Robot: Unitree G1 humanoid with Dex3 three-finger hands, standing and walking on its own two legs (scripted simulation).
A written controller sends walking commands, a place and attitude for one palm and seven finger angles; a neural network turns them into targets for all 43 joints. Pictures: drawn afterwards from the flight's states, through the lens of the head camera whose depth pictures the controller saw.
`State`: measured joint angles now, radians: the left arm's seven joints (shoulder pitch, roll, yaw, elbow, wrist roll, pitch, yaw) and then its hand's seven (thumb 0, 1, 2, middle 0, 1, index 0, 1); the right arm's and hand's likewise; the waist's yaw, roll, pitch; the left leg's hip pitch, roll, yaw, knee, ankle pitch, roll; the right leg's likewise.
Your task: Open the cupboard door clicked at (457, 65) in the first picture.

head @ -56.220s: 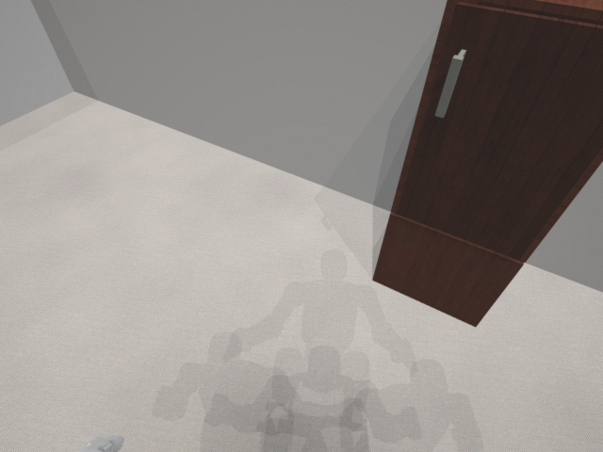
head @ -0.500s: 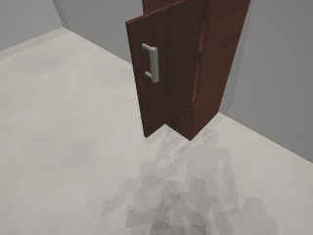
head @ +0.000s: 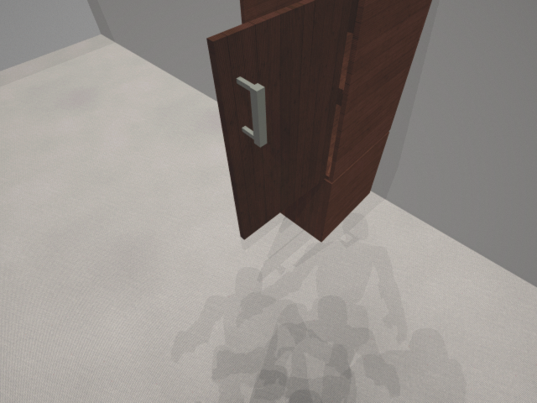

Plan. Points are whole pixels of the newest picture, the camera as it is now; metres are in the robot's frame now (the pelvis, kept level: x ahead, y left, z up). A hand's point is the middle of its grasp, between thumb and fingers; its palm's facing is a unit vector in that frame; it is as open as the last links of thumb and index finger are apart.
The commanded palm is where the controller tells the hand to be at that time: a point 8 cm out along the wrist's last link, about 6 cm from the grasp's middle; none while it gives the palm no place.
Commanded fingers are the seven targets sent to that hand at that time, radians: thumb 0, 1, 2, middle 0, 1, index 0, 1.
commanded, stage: look to check the result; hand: left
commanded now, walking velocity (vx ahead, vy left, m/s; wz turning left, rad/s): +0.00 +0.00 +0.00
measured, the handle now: (251, 112) +0.61 +0.07 +0.09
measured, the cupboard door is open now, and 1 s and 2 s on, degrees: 86 86 86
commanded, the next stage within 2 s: stand and wait in 0.30 s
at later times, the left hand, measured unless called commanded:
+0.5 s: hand out of the picture +0.10 +0.24 -0.15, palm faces -0.02 -0.94 -0.34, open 7.4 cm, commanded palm none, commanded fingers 0.00 0.90 0.90 -0.20 -0.30 -0.20 -0.30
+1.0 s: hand out of the picture +0.09 +0.25 -0.15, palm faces -0.03 -0.94 -0.33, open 7.4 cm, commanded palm none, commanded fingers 0.00 0.90 0.90 -0.20 -0.30 -0.20 -0.30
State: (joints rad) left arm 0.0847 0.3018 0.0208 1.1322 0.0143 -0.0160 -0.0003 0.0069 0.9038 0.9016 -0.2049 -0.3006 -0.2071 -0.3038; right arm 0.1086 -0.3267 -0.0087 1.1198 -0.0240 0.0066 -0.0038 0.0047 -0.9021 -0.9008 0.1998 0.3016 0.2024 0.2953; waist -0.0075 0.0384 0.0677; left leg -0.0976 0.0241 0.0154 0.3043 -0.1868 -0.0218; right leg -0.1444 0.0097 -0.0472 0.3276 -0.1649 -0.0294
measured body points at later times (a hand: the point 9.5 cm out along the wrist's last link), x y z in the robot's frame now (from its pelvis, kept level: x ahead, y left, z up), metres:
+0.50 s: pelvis +0.01 +0.00 +0.00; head +0.04 -0.02 +0.45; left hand +0.10 +0.29 -0.13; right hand +0.08 -0.29 -0.15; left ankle -0.01 +0.13 -0.75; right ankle +0.01 -0.10 -0.75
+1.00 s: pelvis +0.01 +0.01 +0.00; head +0.03 +0.00 +0.45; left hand +0.09 +0.30 -0.13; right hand +0.07 -0.28 -0.15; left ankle -0.01 +0.13 -0.75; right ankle +0.01 -0.10 -0.75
